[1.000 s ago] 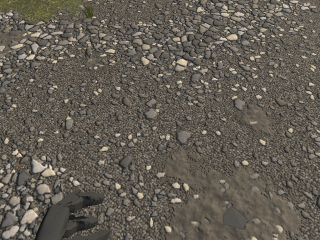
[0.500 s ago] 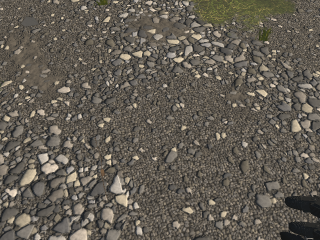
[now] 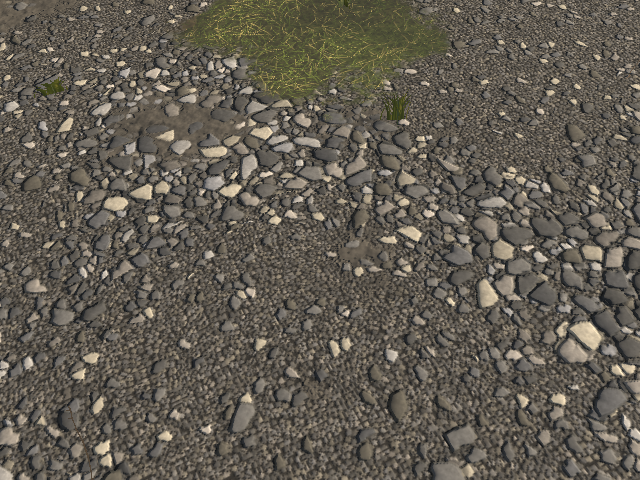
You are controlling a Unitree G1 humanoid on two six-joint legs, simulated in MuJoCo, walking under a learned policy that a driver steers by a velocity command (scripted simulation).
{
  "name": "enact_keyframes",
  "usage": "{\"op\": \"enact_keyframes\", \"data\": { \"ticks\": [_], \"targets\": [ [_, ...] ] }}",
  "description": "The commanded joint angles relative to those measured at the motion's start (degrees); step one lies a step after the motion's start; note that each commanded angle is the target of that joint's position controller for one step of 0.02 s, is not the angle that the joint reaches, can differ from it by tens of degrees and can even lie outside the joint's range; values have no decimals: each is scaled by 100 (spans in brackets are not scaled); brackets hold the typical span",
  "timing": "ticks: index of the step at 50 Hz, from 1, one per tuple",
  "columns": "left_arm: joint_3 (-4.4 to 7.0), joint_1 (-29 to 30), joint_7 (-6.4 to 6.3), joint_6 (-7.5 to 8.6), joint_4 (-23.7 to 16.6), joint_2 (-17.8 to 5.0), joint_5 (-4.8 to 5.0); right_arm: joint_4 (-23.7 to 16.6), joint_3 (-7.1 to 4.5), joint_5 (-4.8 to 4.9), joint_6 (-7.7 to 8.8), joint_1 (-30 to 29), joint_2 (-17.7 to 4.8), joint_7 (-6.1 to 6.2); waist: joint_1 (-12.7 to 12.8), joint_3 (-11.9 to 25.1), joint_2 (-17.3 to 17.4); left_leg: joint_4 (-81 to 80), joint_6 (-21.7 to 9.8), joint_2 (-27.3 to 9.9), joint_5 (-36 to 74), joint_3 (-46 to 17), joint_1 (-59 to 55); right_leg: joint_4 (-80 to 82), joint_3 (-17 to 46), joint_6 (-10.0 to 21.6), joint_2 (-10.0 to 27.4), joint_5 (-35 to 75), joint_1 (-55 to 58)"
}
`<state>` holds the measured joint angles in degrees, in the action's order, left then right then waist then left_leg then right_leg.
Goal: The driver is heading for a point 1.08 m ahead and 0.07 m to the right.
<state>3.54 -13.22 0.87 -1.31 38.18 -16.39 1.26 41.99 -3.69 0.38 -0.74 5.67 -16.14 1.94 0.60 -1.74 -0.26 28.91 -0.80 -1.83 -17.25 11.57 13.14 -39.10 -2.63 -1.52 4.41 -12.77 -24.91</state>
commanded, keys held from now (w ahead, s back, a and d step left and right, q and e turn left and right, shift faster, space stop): e+shift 0.16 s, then shift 0.24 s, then q+shift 0.48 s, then shift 0.10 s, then w+shift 0.02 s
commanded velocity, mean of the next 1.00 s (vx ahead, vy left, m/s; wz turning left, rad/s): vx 0.01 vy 0.00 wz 0.02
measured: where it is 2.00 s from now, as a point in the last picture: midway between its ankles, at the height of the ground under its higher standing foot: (304, 420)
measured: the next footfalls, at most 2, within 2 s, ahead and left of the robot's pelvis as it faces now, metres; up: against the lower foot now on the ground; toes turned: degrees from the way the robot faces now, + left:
right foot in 0.02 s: +0.08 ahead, -0.12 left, +0.00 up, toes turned -5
left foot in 0.54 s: +0.13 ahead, +0.11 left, +0.00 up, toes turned -16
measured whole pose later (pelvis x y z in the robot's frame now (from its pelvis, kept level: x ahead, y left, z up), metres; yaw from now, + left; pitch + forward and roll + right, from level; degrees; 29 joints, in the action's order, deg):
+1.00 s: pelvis +0.05 -0.04 +0.01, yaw +6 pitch +2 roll +0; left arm 4.5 -11.3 -1.1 0.5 37.4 -15.1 -1.2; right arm 39.0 -7.0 1.1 -2.7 9.9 -20.7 2.2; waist 0.3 -1.2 2.3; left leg 63.0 3.7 3.9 -23.7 -9.4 31.2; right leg -24.9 0.5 2.7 -2.2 -13.7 -13.0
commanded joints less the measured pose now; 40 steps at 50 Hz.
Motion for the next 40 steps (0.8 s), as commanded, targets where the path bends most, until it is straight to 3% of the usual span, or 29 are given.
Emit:
{"op": "enact_keyframes", "data": {
  "ticks": [1, 2, 3, 4, 5, 6, 7, 10, 13, 20, 23, 24, 26, 27, 28, 29, 30, 32, 33, 35, 36, 38, 40],
  "targets": [
    [423, -647, -25, 113, -318, -1063, -57, -215, -219, 34, 60, 280, -581, 14, 162, 727, -428, 1499, -133, -828, 1822, -239, 68, 1436, 702, 636, 62, 2619, 1383],
    [605, -771, -111, 140, -462, -1897, -164, -561, -133, -238, 114, 111, -347, -33, -20, 760, -2092, 3284, 459, 208, -1631, -208, 2257, 1377, 3052, 1724, 1459, 5142, 2588],
    [526, -1011, -53, 230, -543, -1631, -291, -650, -119, -238, 171, -311, -462, -80, 379, 1620, -1451, 4284, 438, 517, -2285, -1469, 2765, 1491, 3647, 2347, 1744, 5086, 3032],
    [505, -774, -28, 291, -571, -1527, -266, -655, -153, -75, 186, -422, -578, -103, 310, 1535, -889, 4567, 327, 391, -1894, -1748, 2955, 1512, 3203, 2165, 1509, 4582, 3011],
    [490, -437, -68, 292, -607, -1371, -120, -576, -165, -41, 185, -400, -579, -70, 136, 1270, -481, 4383, 285, 291, -1379, -1795, 3056, 1494, 2793, 1834, 1146, 3982, 2795],
    [436, -157, -124, 227, -677, -1185, 18, -532, -181, -85, 165, -417, -613, -16, 36, 1084, -282, 4083, 303, 208, -1016, -1815, 3061, 1544, 2581, 1614, 962, 3544, 2539],
    [394, 30, -189, 157, -749, -1088, 64, -533, -202, -95, 140, -435, -647, 4, -80, 1029, -375, 3841, 329, 192, -781, -1844, 2780, 1617, 2465, 1492, 799, 3273, 2214],
    [381, 112, -306, 53, -857, -1060, -49, -366, -161, -28, 104, -267, -523, -12, -111, 1145, -530, 3336, 491, 360, -345, -1728, 2458, 1594, 2247, 1373, 618, 3381, 2126],
    [349, -12, -375, 16, -815, -1046, -82, -303, -128, -14, 60, -315, -468, 5, 4, 1180, -615, 2822, 622, 320, -167, -1706, 2247, 1529, 2220, 1332, 592, 3276, 2075],
    [222, 298, -321, -70, -877, -954, -217, -273, -136, -2, 54, -277, -537, -18, 119, 804, -817, 2097, 596, 141, -273, -1612, 1587, 1555, 2515, 1389, 554, 2217, 1451],
    [-7, 481, -241, -17, -751, -409, -286, -133, -50, 9, 102, 29, -369, -108, 78, 916, -765, 1252, 511, -97, -191, -1501, 708, 1483, 2215, 1350, 558, 2219, 1307],
    [-20, 495, -206, 9, -672, -413, -287, -123, -34, 31, 120, 88, -333, -146, 38, 828, -783, 827, 463, -45, 66, -1394, 393, 1464, 2110, 1324, 517, 2059, 1209],
    [84, 345, -196, 45, -532, -728, -217, -230, -84, 28, 165, 46, -594, -201, -17, 515, -710, -220, 254, 115, 1077, -1276, 172, 1386, 1970, 1109, 308, 1541, 1220],
    [133, 218, -225, 78, -514, -837, -233, -341, -138, -14, 177, 1, -890, -203, 80, 495, -424, -256, 76, -106, 1902, -1677, 159, 1148, 1856, 889, 108, 1007, 1267],
    [153, 19, -256, 119, -570, -792, -332, -410, -247, -18, 177, -6, -1317, -190, 343, 543, 361, -140, -251, -530, 2974, -2324, 91, 658, 1332, 621, -414, 323, 1105],
    [157, 243, -294, 141, -637, -707, -374, -365, -319, 69, 157, 102, -1388, -185, 242, 479, 995, -444, -762, -873, 2847, -2970, 204, 137, 636, 269, -901, -177, 885],
    [175, 595, -334, 150, -734, -668, -324, -371, -318, 48, 140, 268, -1290, -163, 31, 362, 1359, -696, -1163, -1198, 2706, -3732, 48, -231, 458, 92, -1047, -617, 428],
    [210, 1066, -346, 126, -888, -548, -191, -324, -332, -31, 178, 792, -1206, -101, -389, 456, 1503, -923, -1588, -1542, 3156, -4509, -642, -1652, 771, -17, -1171, -2366, -534],
    [234, 967, -321, 110, -869, -505, -150, -348, -369, -12, 206, 766, -1261, -65, -301, 555, 1173, -809, -1542, -1482, 3256, -4393, -827, -2204, 981, -60, -1065, -2422, -751],
    [209, 892, -281, 122, -817, -340, -124, -462, -413, 157, 120, 381, -1187, 29, -94, 632, 814, -657, -1084, -1023, 2979, -3882, -838, -1574, 1018, -126, -895, -1889, -705],
    [191, 962, -259, 155, -813, -243, -111, -505, -427, 204, 14, 294, -1126, 64, -109, 649, 818, -640, -939, -829, 2788, -3792, -805, -1052, 903, -179, -931, -1662, -558],
    [165, 897, -175, 218, -747, -100, -58, -599, -471, 178, -172, 230, -1125, 100, -117, 825, 1000, -595, -833, -597, 2639, -3799, -573, -233, 755, -227, -1080, -1233, 62],
    [220, 585, -100, 253, -614, -218, -9, -690, -505, 181, -237, 188, -1153, 73, -62, 942, 1182, -600, -795, -527, 2345, -4027, -352, 633, 732, -211, -1132, -853, 685]
  ]
}}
